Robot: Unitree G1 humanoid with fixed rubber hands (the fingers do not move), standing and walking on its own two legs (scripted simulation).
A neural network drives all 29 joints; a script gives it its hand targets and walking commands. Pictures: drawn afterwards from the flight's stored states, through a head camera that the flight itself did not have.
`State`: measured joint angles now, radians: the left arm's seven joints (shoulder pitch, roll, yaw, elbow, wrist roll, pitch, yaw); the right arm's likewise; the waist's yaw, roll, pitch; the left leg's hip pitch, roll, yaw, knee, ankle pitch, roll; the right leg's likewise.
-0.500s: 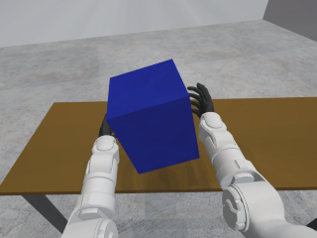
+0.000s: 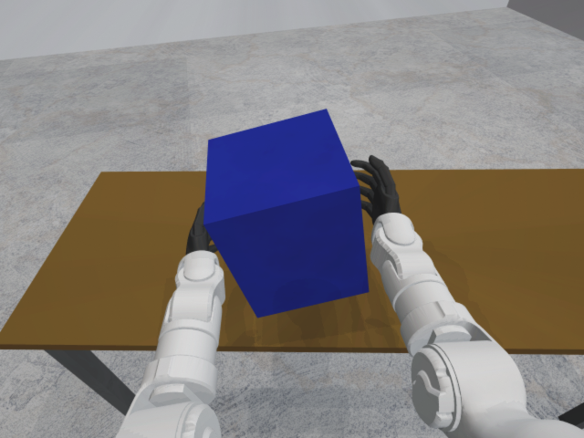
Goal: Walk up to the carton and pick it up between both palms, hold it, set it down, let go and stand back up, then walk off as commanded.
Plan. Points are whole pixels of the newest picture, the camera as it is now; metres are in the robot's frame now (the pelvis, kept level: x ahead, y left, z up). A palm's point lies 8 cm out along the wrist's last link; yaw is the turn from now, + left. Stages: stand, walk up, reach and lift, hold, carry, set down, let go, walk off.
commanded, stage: set down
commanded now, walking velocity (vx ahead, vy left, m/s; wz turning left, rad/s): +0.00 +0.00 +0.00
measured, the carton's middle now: (290, 217) +0.43 +0.00 +0.10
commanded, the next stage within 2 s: none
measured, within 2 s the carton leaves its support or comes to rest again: rests again in 1.98 s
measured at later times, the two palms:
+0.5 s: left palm (204, 264) +0.37 +0.13 +0.06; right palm (380, 218) +0.42 -0.13 +0.09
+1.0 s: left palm (208, 267) +0.38 +0.13 +0.03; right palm (372, 223) +0.44 -0.13 +0.06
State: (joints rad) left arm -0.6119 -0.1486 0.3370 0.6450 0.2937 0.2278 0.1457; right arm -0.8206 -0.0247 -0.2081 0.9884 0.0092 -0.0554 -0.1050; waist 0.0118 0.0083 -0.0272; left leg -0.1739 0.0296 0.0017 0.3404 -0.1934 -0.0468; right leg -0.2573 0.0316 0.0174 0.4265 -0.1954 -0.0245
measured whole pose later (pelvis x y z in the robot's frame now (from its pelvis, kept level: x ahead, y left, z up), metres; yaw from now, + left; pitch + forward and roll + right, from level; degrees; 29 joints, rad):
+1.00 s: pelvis +0.02 +0.00 +0.00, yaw +0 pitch +7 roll +1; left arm -0.61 -0.23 0.47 0.74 0.37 0.03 0.16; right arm -0.82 0.00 -0.42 1.07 -0.23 -0.20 0.00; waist 0.05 0.01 -0.01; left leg -0.24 0.03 0.00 0.32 -0.19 -0.05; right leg -0.34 0.03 0.02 0.43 -0.21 -0.03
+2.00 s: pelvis +0.01 +0.00 -0.01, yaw +0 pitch +18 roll +1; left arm -0.62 -0.19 0.44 0.88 0.26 -0.25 0.23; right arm -0.84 -0.03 -0.34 1.14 -0.18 -0.33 -0.03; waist 0.05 0.01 -0.07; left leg -0.51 0.03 0.00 0.38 -0.18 -0.05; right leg -0.57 0.04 0.02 0.43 -0.16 -0.03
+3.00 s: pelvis -0.04 +0.00 -0.01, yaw -1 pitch +17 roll +0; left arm -0.37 -0.07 0.15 0.66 -0.01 -0.15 0.25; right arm -0.58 -0.25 -0.04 1.08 0.20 -0.27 0.04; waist 0.09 0.02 -0.15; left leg -0.60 0.06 0.00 0.47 -0.16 -0.05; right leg -0.63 0.06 0.02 0.43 -0.09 -0.04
